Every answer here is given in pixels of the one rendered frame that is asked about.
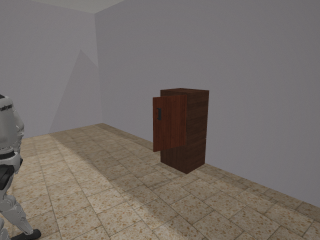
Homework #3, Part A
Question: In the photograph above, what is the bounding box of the robot left thigh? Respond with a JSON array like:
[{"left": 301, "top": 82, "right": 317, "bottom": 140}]
[{"left": 0, "top": 166, "right": 10, "bottom": 231}]

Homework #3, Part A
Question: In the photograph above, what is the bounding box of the handle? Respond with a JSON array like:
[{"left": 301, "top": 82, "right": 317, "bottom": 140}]
[{"left": 157, "top": 108, "right": 161, "bottom": 121}]

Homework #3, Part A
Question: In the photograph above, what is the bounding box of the cupboard door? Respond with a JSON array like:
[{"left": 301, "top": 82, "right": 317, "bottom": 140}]
[{"left": 152, "top": 95, "right": 187, "bottom": 152}]

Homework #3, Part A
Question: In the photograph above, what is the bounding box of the right robot shin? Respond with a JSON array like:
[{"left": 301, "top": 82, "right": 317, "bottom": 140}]
[{"left": 0, "top": 195, "right": 33, "bottom": 235}]

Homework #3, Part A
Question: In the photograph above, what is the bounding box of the right robot upper arm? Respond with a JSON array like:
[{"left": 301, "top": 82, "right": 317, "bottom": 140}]
[{"left": 5, "top": 96, "right": 24, "bottom": 133}]

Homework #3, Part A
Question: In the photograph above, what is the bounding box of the right robot forearm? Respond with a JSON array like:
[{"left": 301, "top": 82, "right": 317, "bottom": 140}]
[{"left": 11, "top": 128, "right": 24, "bottom": 154}]

